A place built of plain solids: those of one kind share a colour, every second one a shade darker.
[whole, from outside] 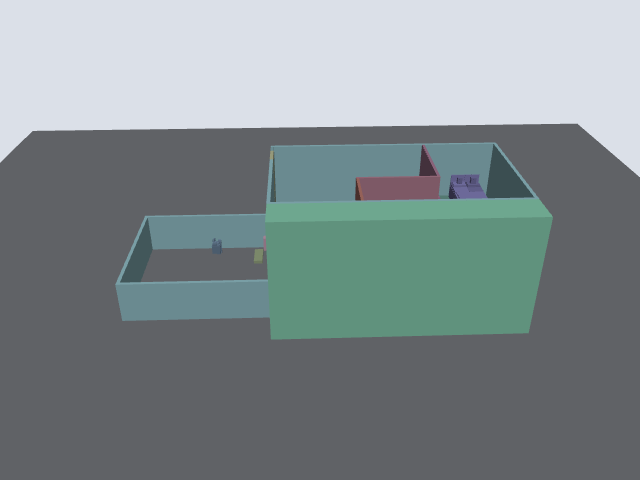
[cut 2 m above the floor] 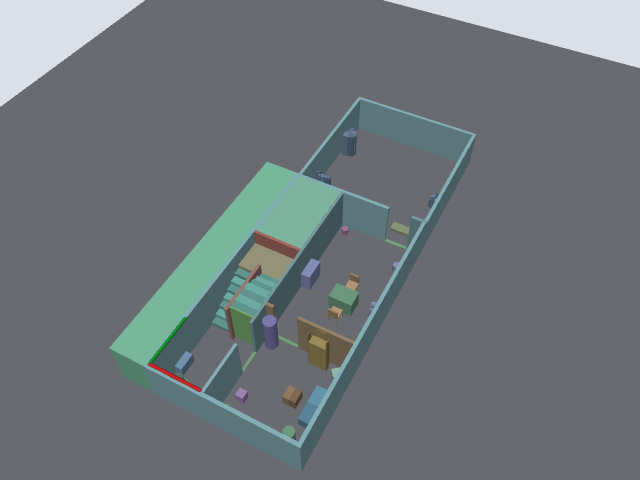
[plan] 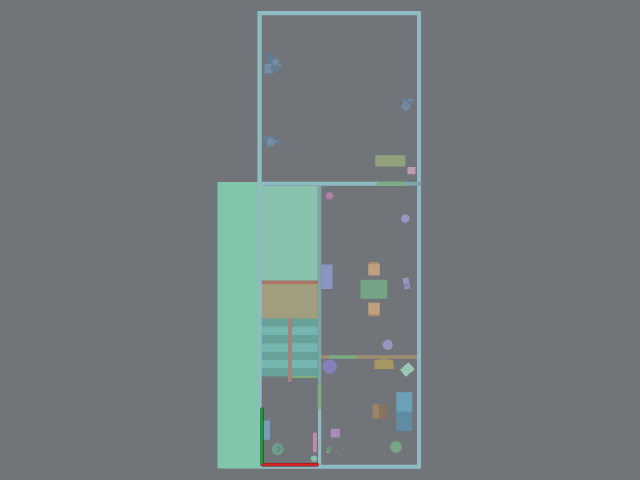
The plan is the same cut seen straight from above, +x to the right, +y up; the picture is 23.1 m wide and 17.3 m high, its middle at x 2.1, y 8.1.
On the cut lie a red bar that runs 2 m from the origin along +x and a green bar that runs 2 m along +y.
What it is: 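A terraced town house, two up and two down, 5.6 m between the party walls, 10.1 m deep; a hall 0.95 m wide; a stair of 16 risers of 167 mm on goings of 298 mm, 0.95 m wide, straight between the party wall and the hall's partition, up a first flight to a half landing at the back, then back toward the front up a second flight beside it, a wall between them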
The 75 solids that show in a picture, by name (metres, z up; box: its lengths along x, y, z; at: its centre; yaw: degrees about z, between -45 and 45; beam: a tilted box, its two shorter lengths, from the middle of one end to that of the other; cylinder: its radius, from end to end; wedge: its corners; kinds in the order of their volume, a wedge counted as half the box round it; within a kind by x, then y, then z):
{
 "neighbour_1": {"box": [1.46, 10.33, 5.33], "at": [-0.87, 5.03, 2.61]},
 "wall_1": {"box": [0.15, 10.35, 5.33], "at": [-0.07, 5.03, 2.61]},
 "wall_2": {"box": [0.15, 6.3, 1.85], "at": [-0.07, 13.2, 0.88]},
 "wall_3": {"box": [4.29, 0.15, 5.33], "at": [2.0, 10.13, 2.61]},
 "wall_4": {"box": [0.12, 2.0, 2.63], "at": [2.08, 1.0, 1.26]},
 "wall_5": {"box": [0.12, 7.12, 2.63], "at": [2.08, 6.49, 1.26]},
 "wall_6": {"box": [5.89, 0.15, 5.33], "at": [2.8, -0.07, 2.61]},
 "wall_7": {"box": [5.89, 0.15, 1.85], "at": [2.8, 16.28, 0.88]},
 "wall_8": {"box": [0.62, 0.15, 5.33], "at": [5.44, 10.13, 2.61]},
 "wall_9": {"box": [0.15, 10.35, 5.33], "at": [5.67, 5.03, 2.61]},
 "wall_10": {"box": [0.15, 6.3, 1.85], "at": [5.67, 13.2, 0.88]},
 "behind_landing_1": {"box": [2.02, 3.42, 2.63], "at": [1.01, 8.34, 1.26]},
 "tread_1": {"box": [0.95, 0.3, 0.22], "at": [0.47, 3.33, 0.06]},
 "tread_2": {"box": [0.95, 0.3, 0.38], "at": [0.47, 3.63, 0.14]},
 "tread_3": {"box": [0.95, 0.3, 0.55], "at": [0.47, 3.93, 0.23]},
 "tread_4": {"box": [0.95, 0.3, 0.72], "at": [0.47, 4.23, 0.31]},
 "tread_5": {"box": [0.95, 0.3, 0.89], "at": [0.47, 4.52, 0.39]},
 "tread_6": {"box": [0.95, 0.3, 1.05], "at": [0.47, 4.82, 0.48]},
 "tread_7": {"box": [0.95, 0.3, 1.22], "at": [0.47, 5.12, 0.56]},
 "tread_8": {"box": [0.95, 0.3, 2.56], "at": [1.55, 3.33, 1.23]},
 "tread_9": {"box": [0.95, 0.3, 2.39], "at": [1.55, 3.63, 1.15]},
 "tread_10": {"box": [0.95, 0.3, 2.23], "at": [1.55, 3.93, 1.06]},
 "tread_11": {"box": [0.95, 0.3, 2.06], "at": [1.55, 4.23, 0.98]},
 "tread_12": {"box": [0.95, 0.3, 1.89], "at": [1.55, 4.52, 0.9]},
 "tread_13": {"box": [0.95, 0.3, 1.72], "at": [1.55, 4.82, 0.81]},
 "tread_14": {"box": [0.95, 0.3, 1.56], "at": [1.55, 5.12, 0.73]},
 "half_landing_1": {"box": [2.02, 1.25, 1.39], "at": [1.01, 5.89, 0.64]},
 "bedstead_upper_1": {"box": [0.97, 1.25, 0.75], "at": [4.04, 1.13, 3.0]},
 "bedstead_upper_2": {"box": [1.0, 1.38, 0.65], "at": [5.0, 1.14, 2.95]},
 "bedstead_upper_3": {"box": [0.97, 0.68, 0.75], "at": [5.01, 0.82, 3.0]},
 "bedstead_upper_4": {"box": [0.97, 0.65, 0.75], "at": [5.01, 1.48, 3.0]},
 "bedstead_upper_5": {"box": [0.38, 0.57, 0.85], "at": [5.21, 0.82, 3.05]},
 "bedstead_upper_6": {"box": [0.4, 0.57, 0.85], "at": [5.22, 1.47, 3.05]},
 "bedstead_upper_7": {"box": [0.05, 0.33, 1.15], "at": [5.52, 0.99, 3.2]},
 "bedstead_upper_8": {"box": [0.05, 0.33, 1.15], "at": [5.52, 1.64, 3.2]},
 "landing_end_wall_1": {"box": [2.02, 0.12, 5.33], "at": [1.01, 6.58, 2.61]},
 "upper_back_wall_1": {"box": [3.57, 0.12, 2.7], "at": [3.81, 3.24, 3.93]},
 "upper_partition_1": {"box": [0.12, 3.45, 2.7], "at": [2.08, 4.91, 3.93]},
 "stair_spine_1": {"box": [0.13, 2.29, 3.73], "at": [1.01, 4.13, 1.81]},
 "kitchen_wall_1": {"box": [0.3, 0.12, 2.63], "at": [2.29, 3.88, 1.26]},
 "kitchen_wall_2": {"box": [2.18, 0.12, 2.63], "at": [4.51, 3.88, 1.26]},
 "kitchen_table_1": {"box": [0.97, 0.69, 0.79], "at": [4.04, 6.33, 0.34]},
 "back_wall_over_door_1": {"box": [1.0, 0.15, 2.74], "at": [4.64, 10.13, 3.91]},
 "slotfit_sofa_1": {"box": [0.58, 0.7, 0.49], "at": [5.13, 1.57, 0.2]},
 "slotfit_sofa_2": {"box": [0.58, 0.7, 0.49], "at": [5.13, 2.27, 0.2]},
 "slotfit_storage_1": {"box": [0.025, 0.18, 1.99], "at": [4.05, 3.55, 0.94]},
 "slotfit_storage_2": {"box": [0.68, 0.34, 1.53], "at": [4.4, 3.62, 0.71]},
 "slotfit_storage_3": {"box": [0.04, 0.18, 1.99], "at": [4.76, 3.55, 0.94]},
 "own_plant_yard_1": {"box": [0.3, 0.35, 1.24], "at": [0.25, 14.27, 0.57]},
 "own_plant_yard_2": {"box": [0.2, 0.37, 1.24], "at": [0.3, 14.63, 0.57]},
 "own_plant_yard_3": {"cylinder": 0.16, "from": [0.47, 14.3, -0.05], "to": [0.47, 14.3, 1.19]},
 "own_plant_yard_4": {"box": [0.14, 0.15, 1.24], "at": [0.62, 14.37, 0.57]},
 "own_floor_lamp_1": {"cylinder": 0.26, "from": [2.45, 3.53, -0.05], "to": [2.45, 3.53, 1.56]},
 "slotfit_kitchen_wall_table_1": {"box": [0.4, 0.89, 0.9], "at": [2.35, 6.77, 0.4]},
 "top_riser_1": {"box": [0.95, 0.06, 2.73], "at": [1.55, 3.16, 1.31]},
 "slotfit_low_table_1": {"box": [0.25, 0.51, 0.51], "at": [4.11, 1.92, 0.21]},
 "slotfit_low_table_2": {"box": [0.26, 0.51, 0.51], "at": [4.37, 1.92, 0.21]},
 "shoe_rack_1": {"box": [0.3, 0.7, 0.5], "at": [0.15, 1.25, 0.2]},
 "yard_step_1": {"box": [1.09, 0.41, 0.2], "at": [4.64, 10.95, 0.05]},
 "clutter_front_1": {"cylinder": 0.21, "from": [4.84, 0.64, -0.05], "to": [4.84, 0.64, 0.6]},
 "clutter_kitchen_1": {"cylinder": 0.18, "from": [4.54, 4.32, -0.05], "to": [4.54, 4.32, 0.5]},
 "clutter_kitchen_2": {"cylinder": 0.15, "from": [5.17, 8.87, -0.05], "to": [5.17, 8.87, 0.34]},
 "box_cardboard_1": {"box": [0.42, 0.34, 0.44], "at": [5.24, 3.43, 0.17], "yaw": 40.6},
 "radiator_1": {"box": [0.14, 0.7, 0.6], "at": [1.92, 0.8, 0.42]},
 "own_bin_1": {"box": [0.29, 0.26, 0.73], "at": [5.4, 10.6, 0.32]},
 "slotfit_chair_1": {"box": [0.32, 0.32, 0.45], "at": [2.65, 1.14, 0.18]},
 "clutter_hall_1": {"cylinder": 0.21, "from": [0.58, 0.56, -0.05], "to": [0.58, 0.56, 0.23]},
 "side_chair_1": {"box": [0.38, 0.08, 0.38], "at": [4.04, 5.39, 0.65]},
 "side_chair_2": {"box": [0.42, 0.42, 0.04], "at": [4.04, 5.63, 0.43]},
 "side_chair_3": {"box": [0.42, 0.42, 0.04], "at": [4.04, 7.03, 0.43]},
 "side_chair_4": {"box": [0.38, 0.08, 0.38], "at": [4.04, 7.27, 0.65]},
 "threshold_1": {"box": [0.13, 0.93, 0.07], "at": [2.08, 2.47, -0.01]},
 "threshold_2": {"box": [0.97, 0.13, 0.07], "at": [2.93, 3.88, -0.01]},
 "threshold_3": {"box": [0.98, 0.16, 0.08], "at": [4.64, 10.13, -0.01]},
 "own_bin_waste_kitchen_1": {"cylinder": 0.14, "from": [2.44, 9.69, -0.05], "to": [2.44, 9.69, 0.29]}
}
